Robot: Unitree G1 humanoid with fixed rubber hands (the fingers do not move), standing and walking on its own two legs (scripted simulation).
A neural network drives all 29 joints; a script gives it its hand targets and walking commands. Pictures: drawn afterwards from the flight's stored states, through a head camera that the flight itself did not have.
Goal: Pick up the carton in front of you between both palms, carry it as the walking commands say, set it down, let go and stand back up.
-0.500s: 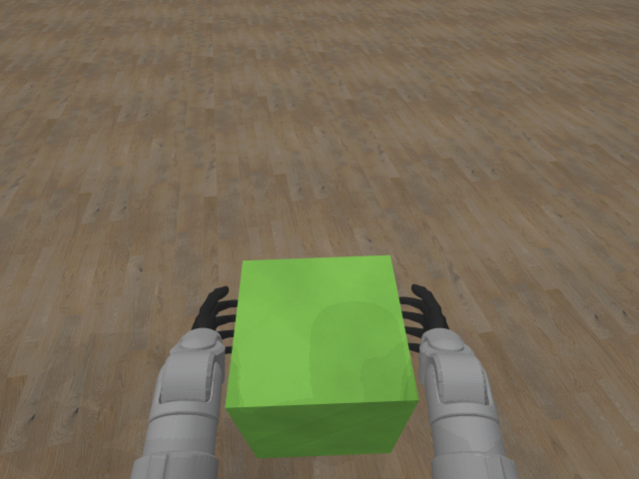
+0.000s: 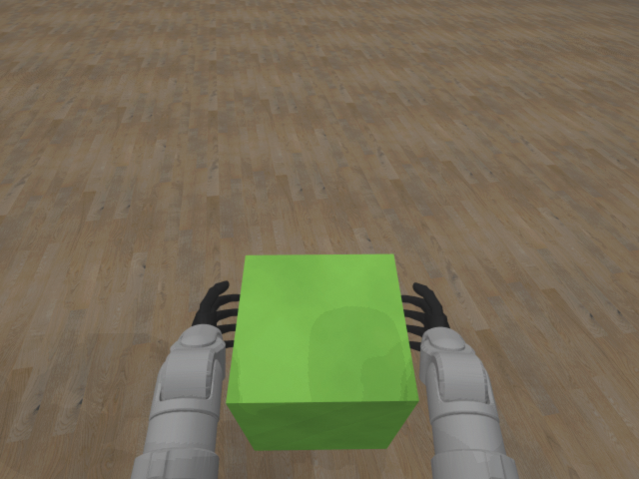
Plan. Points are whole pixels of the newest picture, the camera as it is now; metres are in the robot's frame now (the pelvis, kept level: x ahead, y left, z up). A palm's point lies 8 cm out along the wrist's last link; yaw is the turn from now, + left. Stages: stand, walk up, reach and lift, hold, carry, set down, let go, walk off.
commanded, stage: carry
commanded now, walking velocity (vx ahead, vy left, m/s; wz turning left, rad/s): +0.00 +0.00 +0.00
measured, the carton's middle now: (320, 357) +0.32 +0.00 -0.05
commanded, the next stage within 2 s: none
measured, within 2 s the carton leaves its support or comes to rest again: neither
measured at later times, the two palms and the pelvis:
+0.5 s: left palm (207, 326) +0.30 +0.15 +0.05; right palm (434, 328) +0.31 -0.15 +0.05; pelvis +0.02 +0.00 +0.01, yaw +0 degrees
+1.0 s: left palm (233, 217) +0.51 +0.15 +0.05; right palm (406, 220) +0.53 -0.15 +0.04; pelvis +0.22 -0.01 +0.00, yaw +2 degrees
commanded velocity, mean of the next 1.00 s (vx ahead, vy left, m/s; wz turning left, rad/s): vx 0.30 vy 0.00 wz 0.00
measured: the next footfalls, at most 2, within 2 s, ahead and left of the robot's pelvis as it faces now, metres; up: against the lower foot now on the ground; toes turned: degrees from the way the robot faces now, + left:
right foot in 0.98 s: +0.35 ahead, -0.12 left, +0.00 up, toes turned -5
left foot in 1.28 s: +0.44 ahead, +0.10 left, +0.00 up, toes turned -16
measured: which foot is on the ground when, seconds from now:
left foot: down 0.00-0.98, up 1.00-1.00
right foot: down 0.00-0.60, up 0.62-0.96, down 0.98-1.00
